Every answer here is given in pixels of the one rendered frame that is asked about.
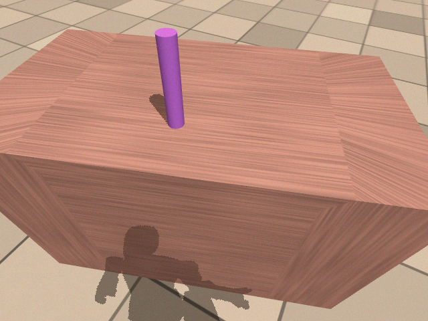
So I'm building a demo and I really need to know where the can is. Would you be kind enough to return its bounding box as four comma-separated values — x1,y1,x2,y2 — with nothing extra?
155,28,185,129

